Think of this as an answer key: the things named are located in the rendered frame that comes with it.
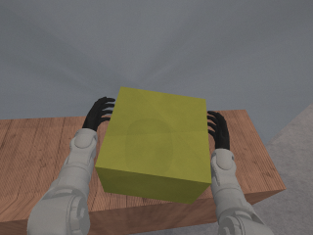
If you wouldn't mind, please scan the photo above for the robot right forearm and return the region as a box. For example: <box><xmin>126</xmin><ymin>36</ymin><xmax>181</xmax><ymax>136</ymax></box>
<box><xmin>210</xmin><ymin>148</ymin><xmax>267</xmax><ymax>226</ymax></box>

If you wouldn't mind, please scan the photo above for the right robot upper arm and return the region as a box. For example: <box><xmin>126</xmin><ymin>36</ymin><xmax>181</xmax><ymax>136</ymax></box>
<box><xmin>217</xmin><ymin>215</ymin><xmax>274</xmax><ymax>235</ymax></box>

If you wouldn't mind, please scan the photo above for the right robot hand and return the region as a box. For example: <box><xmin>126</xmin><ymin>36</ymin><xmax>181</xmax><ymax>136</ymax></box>
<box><xmin>206</xmin><ymin>111</ymin><xmax>230</xmax><ymax>151</ymax></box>

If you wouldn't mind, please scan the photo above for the robot left forearm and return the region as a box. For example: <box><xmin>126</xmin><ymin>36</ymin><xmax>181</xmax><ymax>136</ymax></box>
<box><xmin>26</xmin><ymin>128</ymin><xmax>98</xmax><ymax>235</ymax></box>

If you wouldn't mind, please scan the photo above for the pedestal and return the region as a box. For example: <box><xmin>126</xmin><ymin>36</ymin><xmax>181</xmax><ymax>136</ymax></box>
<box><xmin>0</xmin><ymin>110</ymin><xmax>287</xmax><ymax>235</ymax></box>

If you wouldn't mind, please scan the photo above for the carton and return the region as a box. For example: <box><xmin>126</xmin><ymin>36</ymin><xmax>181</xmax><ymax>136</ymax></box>
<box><xmin>95</xmin><ymin>86</ymin><xmax>212</xmax><ymax>205</ymax></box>

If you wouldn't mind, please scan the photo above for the left robot hand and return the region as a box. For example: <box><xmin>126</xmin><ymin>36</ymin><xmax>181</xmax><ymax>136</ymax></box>
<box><xmin>82</xmin><ymin>96</ymin><xmax>115</xmax><ymax>132</ymax></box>

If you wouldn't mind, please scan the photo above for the left robot upper arm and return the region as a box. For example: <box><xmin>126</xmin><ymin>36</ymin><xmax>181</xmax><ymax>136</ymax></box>
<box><xmin>27</xmin><ymin>194</ymin><xmax>91</xmax><ymax>235</ymax></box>

